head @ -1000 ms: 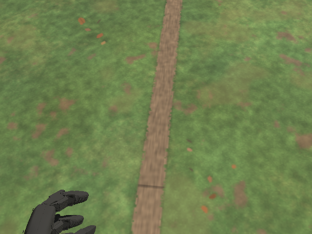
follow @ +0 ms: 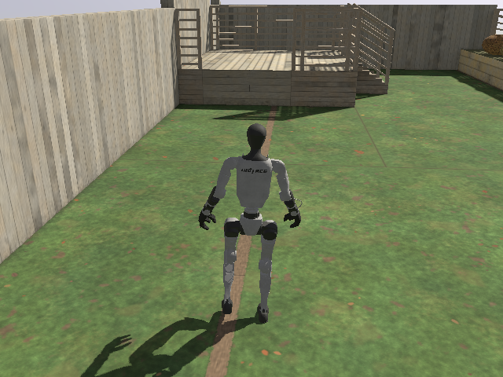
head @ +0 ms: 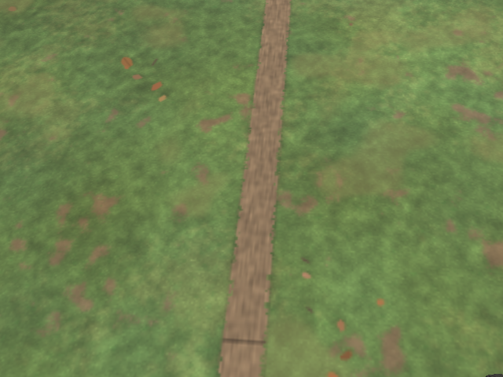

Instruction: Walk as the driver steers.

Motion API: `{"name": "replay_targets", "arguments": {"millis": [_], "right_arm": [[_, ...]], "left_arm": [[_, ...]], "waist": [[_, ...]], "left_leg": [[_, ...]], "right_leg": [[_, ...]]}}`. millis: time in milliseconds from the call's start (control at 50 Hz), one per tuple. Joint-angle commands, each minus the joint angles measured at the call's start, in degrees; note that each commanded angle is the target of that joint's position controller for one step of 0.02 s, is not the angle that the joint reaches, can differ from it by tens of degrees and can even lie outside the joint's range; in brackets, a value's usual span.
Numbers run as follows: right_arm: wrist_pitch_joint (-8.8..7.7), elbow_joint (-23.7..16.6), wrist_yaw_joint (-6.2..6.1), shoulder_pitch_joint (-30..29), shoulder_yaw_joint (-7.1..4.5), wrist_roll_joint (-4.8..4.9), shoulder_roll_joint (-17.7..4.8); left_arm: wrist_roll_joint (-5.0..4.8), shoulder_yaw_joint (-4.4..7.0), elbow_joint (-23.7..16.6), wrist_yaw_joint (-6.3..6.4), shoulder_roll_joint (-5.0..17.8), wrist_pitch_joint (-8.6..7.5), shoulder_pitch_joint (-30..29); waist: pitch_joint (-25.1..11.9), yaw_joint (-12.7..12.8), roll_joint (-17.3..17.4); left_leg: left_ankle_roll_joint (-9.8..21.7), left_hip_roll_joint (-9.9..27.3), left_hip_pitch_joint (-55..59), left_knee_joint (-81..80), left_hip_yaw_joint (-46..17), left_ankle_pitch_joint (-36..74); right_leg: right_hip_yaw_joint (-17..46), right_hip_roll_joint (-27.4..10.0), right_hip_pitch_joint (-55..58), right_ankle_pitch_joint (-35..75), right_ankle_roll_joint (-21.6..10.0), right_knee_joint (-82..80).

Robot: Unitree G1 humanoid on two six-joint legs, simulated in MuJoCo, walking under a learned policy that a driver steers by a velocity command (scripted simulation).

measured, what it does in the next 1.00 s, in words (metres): walks ahead, turning left: left foot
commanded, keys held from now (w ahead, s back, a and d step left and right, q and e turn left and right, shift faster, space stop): e+shift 0.04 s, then shift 0.08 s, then w+q+shift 0.70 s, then w+shift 0.02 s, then w+e+shift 0.16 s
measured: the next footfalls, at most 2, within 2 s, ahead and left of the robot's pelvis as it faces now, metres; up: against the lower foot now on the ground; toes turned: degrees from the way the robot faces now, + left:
left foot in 0.68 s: +0.41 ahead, +0.25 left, +0.00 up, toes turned +17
right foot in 1.16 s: +0.91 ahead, +0.32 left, +0.00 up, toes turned +18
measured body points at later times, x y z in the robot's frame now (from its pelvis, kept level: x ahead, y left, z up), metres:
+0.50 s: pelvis +0.13 +0.03 +0.00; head +0.14 +0.04 +0.45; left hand +0.21 +0.31 -0.11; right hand +0.28 -0.24 -0.09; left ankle +0.26 +0.20 -0.68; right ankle +0.01 -0.08 -0.74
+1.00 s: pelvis +0.50 +0.23 +0.00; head +0.52 +0.26 +0.45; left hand +0.61 +0.54 -0.08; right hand +0.64 +0.00 -0.10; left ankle +0.37 +0.24 -0.74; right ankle +0.80 +0.16 -0.66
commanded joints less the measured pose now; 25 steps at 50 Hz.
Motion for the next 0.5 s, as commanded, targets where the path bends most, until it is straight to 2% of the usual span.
{"name": "replay_targets", "arguments": {"millis": [20, 60, 120, 140, 160, 200, 220, 280, 360, 420, 500], "right_arm": [[-1.56, -4.5, -0.58, -1.6, -1.20, -0.43, -4.8], [-1.74, -4.0, -0.36, -0.3, -0.89, -0.06, -3.9], [-1.54, -3.8, -0.22, -0.3, -0.39, 0.26, -3.2], [-1.59, -3.3, 0.30, 0.9, -0.13, 0.47, -3.3], [-1.85, -3.2, 1.04, 1.0, 0.08, 0.89, -3.5], [-2.80, -3.4, 2.20, 0.0, 0.17, 1.67, -4.4], [-3.39, -3.7, 2.53, -0.8, 0.14, 1.95, -5.1], [-4.96, -4.1, 3.13, -1.2, 0.30, 2.24, -5.1], [-5.54, -4.7, 3.67, 0.7, 0.61, 2.96, -3.9], [-5.54, -5.6, 4.35, 2.0, 1.18, 3.00, -2.7], [-5.28, -7.7, 5.76, 0.0, 2.60, 3.11, -1.0]], "left_arm": [[-0.63, 1.94, -6.2, 1.74, 8.7, -0.79, -3.6], [-0.37, 1.92, -6.8, 2.22, 9.1, -0.67, -2.5], [-0.12, 1.50, -7.1, 2.63, 8.9, -0.45, -1.4], [-0.37, 1.06, -6.7, 2.57, 7.9, -0.58, -0.4], [-0.37, 0.68, -6.4, 2.22, 7.6, -1.07, 0.3], [0.73, 0.09, -5.3, 1.54, 7.8, -2.21, 1.4], [1.17, 0.01, -4.9, 1.35, 8.3, -2.81, 1.9], [1.19, -0.06, -3.5, 1.28, 9.0, -4.70, 3.7], [0.95, -0.28, -2.2, 0.94, 7.7, -6.35, 4.6], [0.94, -0.20, -1.4, 0.45, 7.2, -7.01, 4.6], [0.66, 0.21, 0.4, -0.09, 7.4, -7.07, 5.8]], "waist": [[-9.5, -1.5, -7.3], [-10.6, -1.3, -6.6], [-10.1, -0.1, -8.2], [-11.3, 0.4, -8.4], [-10.7, 1.3, -10.4], [-7.2, 2.7, -13.7], [-5.4, 3.4, -13.1], [-2.5, 4.3, -10.6], [-0.4, 4.3, -8.6], [0.1, 3.9, -7.3], [3.0, 4.3, -5.9]], "left_leg": [[0.2, -1.1, -10.4, 1.3, -5.6, 7.1], [-0.3, -2.3, -9.5, -2.3, -5.7, 10.0], [-1.5, -2.4, -7.8, -8.8, -5.5, 12.1], [-1.4, -1.5, -7.0, -11.4, -4.8, 14.2], [-1.3, -0.7, -6.8, -14.1, -3.9, 16.0], [-0.5, 0.8, -8.0, -17.5, -3.0, 18.2], [0.2, 1.3, -9.6, -18.6, -2.9, 18.6], [2.2, 2.3, -16.0, -19.4, -3.4, 19.2], [3.2, 2.2, -22.3, -17.1, -6.2, 19.8], [3.1, 3.3, -23.4, -15.9, -5.4, 21.7], [4.4, 5.5, -22.8, -17.0, -2.4, 23.6]], "right_leg": [[19.7, -13.3, 14.2, 24.2, -9.1, -11.0], [19.1, -12.4, 14.7, 23.8, -8.6, -10.5], [18.9, -11.6, 13.9, 20.8, -8.2, -10.2], [18.5, -11.2, 14.1, 6.6, -8.1, -12.6], [20.2, -11.6, 13.9, -7.2, -8.1, -15.7], [23.7, -14.2, 13.4, -17.1, -8.5, -19.7], [24.2, -15.2, 14.1, -18.3, -8.6, -20.6], [23.6, -18.0, 19.3, -18.7, -8.4, -22.6], [17.6, -19.3, 23.9, -13.8, -7.6, -24.0], [11.7, -19.7, 24.7, -8.4, -6.9, -25.0], [2.8, -19.5, 24.2, -1.8, -5.3, -26.4]]}}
